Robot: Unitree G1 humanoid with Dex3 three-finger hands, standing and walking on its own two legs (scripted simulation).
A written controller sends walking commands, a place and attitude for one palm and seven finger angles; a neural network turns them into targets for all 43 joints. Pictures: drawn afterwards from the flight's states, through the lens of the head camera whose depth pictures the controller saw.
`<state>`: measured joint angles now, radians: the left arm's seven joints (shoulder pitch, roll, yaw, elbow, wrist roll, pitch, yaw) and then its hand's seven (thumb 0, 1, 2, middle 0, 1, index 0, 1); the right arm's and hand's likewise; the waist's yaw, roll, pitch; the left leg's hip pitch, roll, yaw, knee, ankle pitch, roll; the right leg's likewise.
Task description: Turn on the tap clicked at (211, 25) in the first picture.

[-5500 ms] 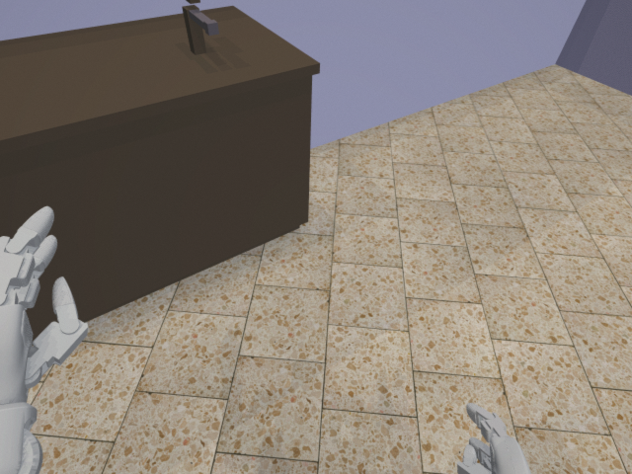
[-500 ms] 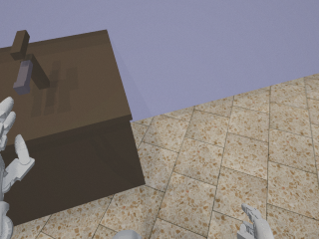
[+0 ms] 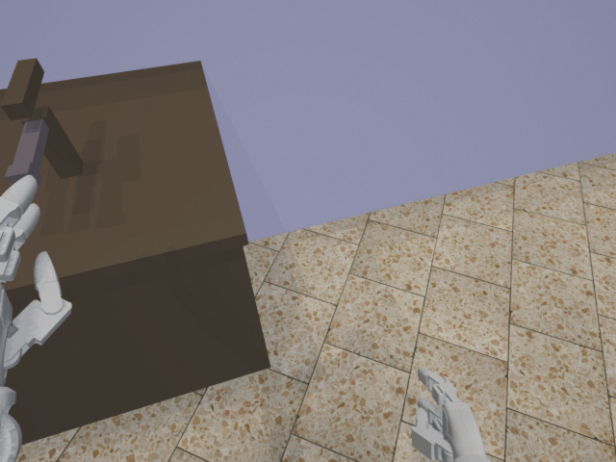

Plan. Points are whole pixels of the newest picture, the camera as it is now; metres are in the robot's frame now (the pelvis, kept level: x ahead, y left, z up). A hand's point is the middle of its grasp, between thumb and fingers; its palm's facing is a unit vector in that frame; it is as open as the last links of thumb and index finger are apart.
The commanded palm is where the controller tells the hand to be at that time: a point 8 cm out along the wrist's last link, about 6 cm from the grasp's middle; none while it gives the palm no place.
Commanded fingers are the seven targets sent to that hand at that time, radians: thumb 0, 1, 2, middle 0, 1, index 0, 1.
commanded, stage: come to a stop and stand still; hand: left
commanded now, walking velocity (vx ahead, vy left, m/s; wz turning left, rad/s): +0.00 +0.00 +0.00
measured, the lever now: (24, 176) +0.43 +0.43 +0.12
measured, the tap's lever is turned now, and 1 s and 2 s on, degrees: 0 0 0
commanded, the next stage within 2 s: look again from close up in 1.50 s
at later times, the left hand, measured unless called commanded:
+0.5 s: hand (67, 355) +0.17 +0.22 +0.17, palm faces +0.41 -0.82 -0.40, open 7.5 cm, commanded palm +0.12 +0.26 +0.18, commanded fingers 0.00 0.90 0.90 -0.20 -0.30 -0.20 -0.30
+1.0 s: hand (49, 360) +0.17 +0.24 +0.16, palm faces +0.42 -0.82 -0.40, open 7.5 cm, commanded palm +0.12 +0.27 +0.18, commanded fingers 0.00 0.90 0.90 -0.20 -0.30 -0.20 -0.30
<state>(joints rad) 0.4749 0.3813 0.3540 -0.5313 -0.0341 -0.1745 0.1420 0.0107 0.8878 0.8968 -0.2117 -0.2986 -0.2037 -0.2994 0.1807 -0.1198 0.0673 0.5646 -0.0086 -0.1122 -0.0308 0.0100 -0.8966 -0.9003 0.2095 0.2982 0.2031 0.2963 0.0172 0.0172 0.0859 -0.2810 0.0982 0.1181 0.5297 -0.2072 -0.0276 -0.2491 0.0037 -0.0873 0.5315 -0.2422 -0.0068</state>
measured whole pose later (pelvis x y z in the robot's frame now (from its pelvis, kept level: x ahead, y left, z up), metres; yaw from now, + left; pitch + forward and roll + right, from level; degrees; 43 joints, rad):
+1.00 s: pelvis -0.04 -0.01 +0.01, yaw +0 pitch -1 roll +0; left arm 0.46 0.34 0.32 -0.42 -0.01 -0.18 0.16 0.01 0.89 0.90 -0.21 -0.30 -0.21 -0.30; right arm 0.25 -0.21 0.03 0.63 0.00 -0.08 -0.07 0.01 -0.90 -0.90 0.21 0.30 0.20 0.30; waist 0.00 0.01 0.00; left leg -0.20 0.00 0.05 0.49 -0.27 0.02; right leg -0.29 0.03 -0.08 0.43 -0.13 -0.06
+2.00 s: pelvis -0.01 +0.01 +0.01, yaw +0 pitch +1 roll -1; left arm 0.48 0.39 0.37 -0.47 -0.03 -0.22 0.11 0.01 0.88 0.90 -0.22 -0.30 -0.21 -0.30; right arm 0.24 -0.22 0.02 0.58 -0.01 -0.11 -0.03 0.01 -0.90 -0.90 0.21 0.30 0.20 0.30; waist -0.02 -0.04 0.08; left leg -0.19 -0.01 0.05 0.49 -0.32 0.04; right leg -0.28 0.04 -0.05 0.45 -0.18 -0.04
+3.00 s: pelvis +0.11 +0.11 +0.00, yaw -2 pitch +0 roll +0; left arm 0.53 0.37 0.39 -0.49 -0.03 -0.19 0.13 0.01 0.88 0.90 -0.22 -0.30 -0.21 -0.30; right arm 0.21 -0.22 0.02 0.62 0.00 -0.06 -0.03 0.01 -0.90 -0.90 0.21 0.30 0.20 0.30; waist -0.02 0.00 0.04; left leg -0.40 0.03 0.02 0.84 -0.37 -0.01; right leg -0.20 0.03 -0.09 0.52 -0.32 -0.06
